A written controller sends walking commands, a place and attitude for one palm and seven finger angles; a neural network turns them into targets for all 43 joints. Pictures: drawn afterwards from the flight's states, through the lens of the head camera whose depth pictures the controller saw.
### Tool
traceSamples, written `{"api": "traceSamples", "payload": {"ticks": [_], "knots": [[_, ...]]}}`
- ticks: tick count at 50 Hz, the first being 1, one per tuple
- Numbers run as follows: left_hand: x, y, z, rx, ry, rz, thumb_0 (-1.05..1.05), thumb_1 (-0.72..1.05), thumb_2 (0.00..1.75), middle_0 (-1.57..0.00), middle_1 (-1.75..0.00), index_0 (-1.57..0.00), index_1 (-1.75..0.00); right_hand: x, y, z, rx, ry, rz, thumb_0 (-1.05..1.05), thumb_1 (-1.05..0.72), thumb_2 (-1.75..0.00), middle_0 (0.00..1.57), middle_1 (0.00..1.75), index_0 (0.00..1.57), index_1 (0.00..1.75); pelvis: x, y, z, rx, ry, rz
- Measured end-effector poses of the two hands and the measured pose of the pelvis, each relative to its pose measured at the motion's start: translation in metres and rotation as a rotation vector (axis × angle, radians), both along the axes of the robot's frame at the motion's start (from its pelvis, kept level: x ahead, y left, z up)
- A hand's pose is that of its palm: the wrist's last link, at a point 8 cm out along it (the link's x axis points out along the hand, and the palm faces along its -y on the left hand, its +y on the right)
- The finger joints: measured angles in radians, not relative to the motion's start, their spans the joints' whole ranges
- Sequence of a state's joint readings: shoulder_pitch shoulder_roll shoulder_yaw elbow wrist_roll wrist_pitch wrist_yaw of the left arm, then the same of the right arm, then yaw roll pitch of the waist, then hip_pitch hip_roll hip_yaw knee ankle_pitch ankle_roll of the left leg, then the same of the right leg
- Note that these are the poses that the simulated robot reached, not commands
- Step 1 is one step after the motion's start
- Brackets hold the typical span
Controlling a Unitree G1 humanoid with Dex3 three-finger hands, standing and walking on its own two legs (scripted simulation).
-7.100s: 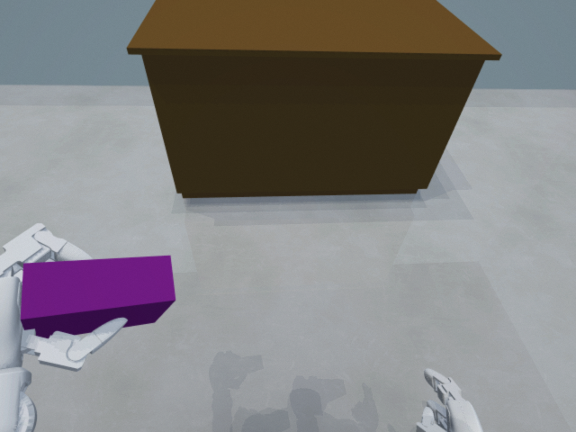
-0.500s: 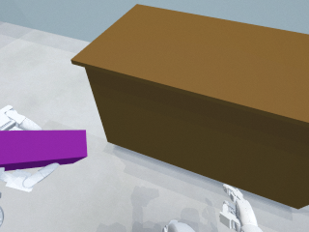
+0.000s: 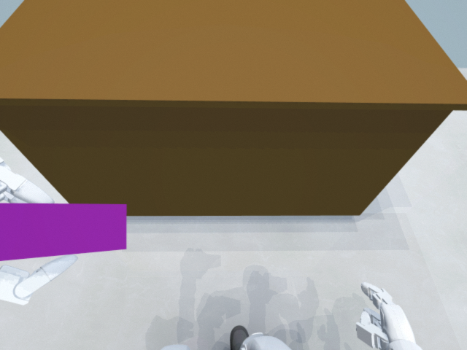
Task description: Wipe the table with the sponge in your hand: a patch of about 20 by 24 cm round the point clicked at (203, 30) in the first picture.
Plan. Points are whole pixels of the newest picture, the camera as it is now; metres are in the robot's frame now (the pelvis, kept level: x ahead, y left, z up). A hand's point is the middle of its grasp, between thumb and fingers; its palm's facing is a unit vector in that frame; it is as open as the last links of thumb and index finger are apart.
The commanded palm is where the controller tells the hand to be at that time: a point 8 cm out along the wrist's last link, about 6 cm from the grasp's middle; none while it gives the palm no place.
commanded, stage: turn to face it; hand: left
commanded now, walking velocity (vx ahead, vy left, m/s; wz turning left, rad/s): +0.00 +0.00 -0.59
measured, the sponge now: (72, 231) +0.23 +0.20 +0.16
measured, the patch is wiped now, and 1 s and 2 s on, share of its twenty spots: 0.00 0.00 0.00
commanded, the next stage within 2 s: take the last steps up to it in 0.50 s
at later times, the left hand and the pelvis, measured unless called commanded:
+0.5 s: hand (168, 238) +0.22 +0.09 +0.17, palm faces +0.06 -0.84 -0.54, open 9.4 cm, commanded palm +0.16 +0.16 +0.18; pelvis -0.06 -0.06 +0.00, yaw -16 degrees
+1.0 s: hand (162, 262) +0.20 +0.09 +0.17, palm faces +0.16 -0.91 -0.38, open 9.5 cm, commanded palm +0.15 +0.16 +0.18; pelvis -0.08 -0.07 +0.00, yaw -15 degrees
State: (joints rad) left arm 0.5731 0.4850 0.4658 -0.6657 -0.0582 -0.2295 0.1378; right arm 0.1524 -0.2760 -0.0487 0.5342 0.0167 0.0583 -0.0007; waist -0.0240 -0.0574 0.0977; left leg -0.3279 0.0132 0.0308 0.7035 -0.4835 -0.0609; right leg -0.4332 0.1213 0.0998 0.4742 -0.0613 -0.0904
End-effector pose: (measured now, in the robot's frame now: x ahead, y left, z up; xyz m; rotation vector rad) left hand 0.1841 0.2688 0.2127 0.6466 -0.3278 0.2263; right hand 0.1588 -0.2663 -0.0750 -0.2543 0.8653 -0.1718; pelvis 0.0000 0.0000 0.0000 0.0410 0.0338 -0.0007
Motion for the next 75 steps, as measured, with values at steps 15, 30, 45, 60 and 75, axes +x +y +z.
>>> {"api": "traceSamples", "payload": {"ticks": [15,30,45,60,75], "knots": [[-0.004,-0.056,-0.035,-0.159,0.009,0.0,-0.01,-0.44,1.0,-0.81,-1.35,-0.82,-1.34,-0.06,0.019,-0.025,0.188,-0.113,-0.034,0.01,-0.91,-0.9,0.2,0.3,0.2,0.3,-0.033,-0.037,-0.012,-0.042,-0.047,-0.179],[0.005,-0.134,-0.009,0.025,0.07,-0.301,-0.01,-0.44,1.0,-0.81,-1.35,-0.82,-1.34,-0.163,-0.087,-0.006,0.03,-0.007,-0.314,0.01,-0.91,-0.9,0.2,0.3,0.2,0.3,-0.072,-0.065,0.004,-0.017,0.004,-0.299],[-0.022,-0.113,-0.027,-0.149,-0.017,-0.154,-0.01,-0.44,1.0,-0.81,-1.35,-0.82,-1.34,-0.177,-0.063,-0.009,0.039,-0.115,-0.307,0.01,-0.91,-0.9,0.2,0.3,0.2,0.3,-0.075,-0.067,-0.002,-0.058,-0.034,-0.308],[0.009,-0.104,-0.02,-0.089,0.049,-0.2,-0.01,-0.44,1.0,-0.81,-1.35,-0.82,-1.34,-0.149,-0.053,-0.008,0.036,-0.007,-0.283,0.01,-0.91,-0.9,0.2,0.3,0.21,0.3,-0.051,-0.048,0.009,-0.012,-0.019,-0.277],[0.068,-0.108,-0.017,-0.076,-0.014,-0.218,-0.01,-0.44,1.0,-0.81,-1.35,-0.82,-1.34,-0.066,-0.016,-0.029,0.139,-0.137,-0.26,0.01,-0.91,-0.9,0.2,0.3,0.21,0.3,0.006,-0.04,-0.008,-0.024,-0.032,-0.283]]}}
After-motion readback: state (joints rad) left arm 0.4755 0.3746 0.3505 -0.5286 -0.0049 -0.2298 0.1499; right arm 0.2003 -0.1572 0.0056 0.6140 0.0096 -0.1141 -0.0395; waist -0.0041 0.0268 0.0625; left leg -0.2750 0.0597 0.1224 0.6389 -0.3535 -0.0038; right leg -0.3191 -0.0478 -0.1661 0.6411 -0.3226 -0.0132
